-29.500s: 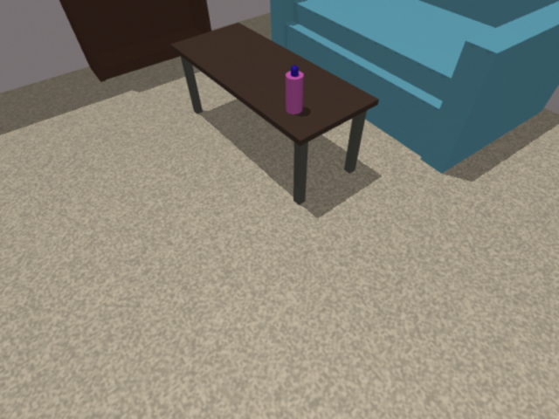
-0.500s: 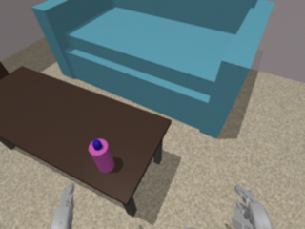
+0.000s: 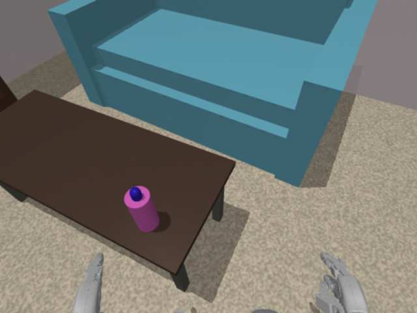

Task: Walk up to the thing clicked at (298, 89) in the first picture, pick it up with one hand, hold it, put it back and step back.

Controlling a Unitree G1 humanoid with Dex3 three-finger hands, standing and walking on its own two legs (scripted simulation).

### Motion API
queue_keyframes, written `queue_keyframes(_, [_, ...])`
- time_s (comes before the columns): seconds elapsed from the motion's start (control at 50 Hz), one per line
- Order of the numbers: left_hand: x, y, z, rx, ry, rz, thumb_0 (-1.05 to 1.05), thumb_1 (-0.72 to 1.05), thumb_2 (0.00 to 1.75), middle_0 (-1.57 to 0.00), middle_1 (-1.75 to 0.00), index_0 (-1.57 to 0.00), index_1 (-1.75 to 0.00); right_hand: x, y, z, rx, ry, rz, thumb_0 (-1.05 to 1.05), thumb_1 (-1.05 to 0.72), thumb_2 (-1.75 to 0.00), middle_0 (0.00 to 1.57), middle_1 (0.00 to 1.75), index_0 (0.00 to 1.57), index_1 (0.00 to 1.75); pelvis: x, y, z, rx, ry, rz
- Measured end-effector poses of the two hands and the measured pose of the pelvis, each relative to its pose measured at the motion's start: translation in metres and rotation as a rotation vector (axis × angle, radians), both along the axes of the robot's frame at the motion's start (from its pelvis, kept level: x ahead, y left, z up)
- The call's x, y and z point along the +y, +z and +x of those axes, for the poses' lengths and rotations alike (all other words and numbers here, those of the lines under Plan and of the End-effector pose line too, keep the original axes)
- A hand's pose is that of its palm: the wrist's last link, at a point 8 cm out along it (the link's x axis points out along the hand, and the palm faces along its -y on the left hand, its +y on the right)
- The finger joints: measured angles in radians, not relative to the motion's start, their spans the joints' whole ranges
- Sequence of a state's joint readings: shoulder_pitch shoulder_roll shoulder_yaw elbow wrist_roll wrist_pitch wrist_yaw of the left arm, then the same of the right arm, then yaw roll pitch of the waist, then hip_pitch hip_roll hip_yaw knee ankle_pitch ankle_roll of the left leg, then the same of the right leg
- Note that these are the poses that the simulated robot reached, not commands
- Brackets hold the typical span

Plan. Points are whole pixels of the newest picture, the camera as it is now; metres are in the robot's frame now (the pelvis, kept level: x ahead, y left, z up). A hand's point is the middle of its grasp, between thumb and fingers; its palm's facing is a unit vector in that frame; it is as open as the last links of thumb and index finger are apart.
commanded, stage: stand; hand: left
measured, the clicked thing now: (141, 207) +0.45 +0.21 -0.20
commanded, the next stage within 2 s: none
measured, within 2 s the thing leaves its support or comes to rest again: neither
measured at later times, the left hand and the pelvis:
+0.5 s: hand out of the picture +0.06 +0.25 -0.11, palm faces -0.01 -0.93 -0.36, open 8.9 cm; pelvis +0.01 +0.00 +0.05, yaw +1 degrees
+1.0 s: hand out of the picture +0.06 +0.25 -0.10, palm faces +0.01 -0.94 -0.35, open 7.4 cm; pelvis +0.01 +0.00 +0.06, yaw +1 degrees
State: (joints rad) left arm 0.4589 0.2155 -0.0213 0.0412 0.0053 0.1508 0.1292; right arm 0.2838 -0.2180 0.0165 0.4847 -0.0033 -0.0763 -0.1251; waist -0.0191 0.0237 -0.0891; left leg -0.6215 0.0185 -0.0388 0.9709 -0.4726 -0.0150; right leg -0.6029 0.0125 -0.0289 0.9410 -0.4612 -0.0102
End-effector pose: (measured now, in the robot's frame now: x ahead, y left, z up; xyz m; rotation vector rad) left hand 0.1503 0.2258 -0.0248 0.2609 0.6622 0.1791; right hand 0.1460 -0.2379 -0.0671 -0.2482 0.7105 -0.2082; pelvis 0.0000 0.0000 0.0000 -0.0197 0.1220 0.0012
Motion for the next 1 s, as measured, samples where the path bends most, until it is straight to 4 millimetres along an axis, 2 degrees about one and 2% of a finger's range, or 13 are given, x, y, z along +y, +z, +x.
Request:
queue_keyframes(0.08, [0.018, -0.025, -0.005, 0.109, -0.086, 0.054, -0.01, -0.53, 0.06, -0.07, -0.07, -0.07, -0.07, -0.010, -0.014, -0.006, 0.166, 0.102, -0.037, 0.01, -0.90, -0.90, 0.21, 0.30, 0.20, 0.30, 0.000, 0.007, -0.003, -0.059, 0.005, 0.015])
queue_keyframes(0.2, [0.052, -0.044, -0.036, 0.288, -0.029, 0.065, -0.01, -0.37, 0.24, -0.14, -0.18, -0.14, -0.18, -0.033, -0.014, -0.031, 0.297, 0.058, -0.037, 0.01, -0.90, -0.90, 0.21, 0.30, 0.20, 0.30, 0.002, 0.018, 0.001, -0.100, 0.002, 0.022])
queue_keyframes(0.32, [0.070, -0.047, -0.072, 0.439, 0.048, 0.072, -0.01, -0.01, 0.57, -0.19, -0.26, -0.19, -0.26, -0.045, -0.012, -0.056, 0.410, 0.011, -0.042, 0.01, -0.90, -0.90, 0.21, 0.30, 0.20, 0.30, 0.004, 0.031, 0.005, -0.126, 0.004, 0.018])
queue_keyframes(0.46, [0.072, -0.044, -0.098, 0.545, 0.100, 0.057, 0.00, 0.49, 0.80, -0.20, -0.29, -0.20, -0.29, -0.043, -0.010, -0.074, 0.498, -0.013, -0.018, 0.01, -0.90, -0.90, 0.21, 0.30, 0.20, 0.30, 0.004, 0.046, 0.007, -0.155, 0.010, 0.018])
queue_keyframes(0.54, [0.070, -0.041, -0.103, 0.572, 0.111, 0.043, 0.00, 0.70, 0.86, -0.20, -0.30, -0.21, -0.30, -0.039, -0.008, -0.079, 0.523, -0.016, -0.004, 0.01, -0.90, -0.90, 0.21, 0.30, 0.20, 0.30, 0.004, 0.052, 0.007, -0.168, 0.012, 0.019])
queue_keyframes(0.64, [0.067, -0.039, -0.103, 0.582, 0.116, 0.031, 0.00, 0.82, 0.88, -0.21, -0.30, -0.21, -0.30, -0.037, -0.006, -0.081, 0.536, -0.017, 0.005, 0.01, -0.90, -0.90, 0.21, 0.30, 0.20, 0.30, 0.004, 0.057, 0.006, -0.179, 0.014, 0.020])
queue_keyframes(1.0, [0.066, -0.036, -0.098, 0.609, 0.131, 0.024, 0.00, 0.90, 0.90, -0.21, -0.30, -0.21, -0.30, -0.048, -0.001, -0.081, 0.568, -0.033, -0.010, 0.01, -0.90, -0.90, 0.21, 0.30, 0.20, 0.30, 0.001, 0.062, 0.008, -0.179, 0.017, 0.019])
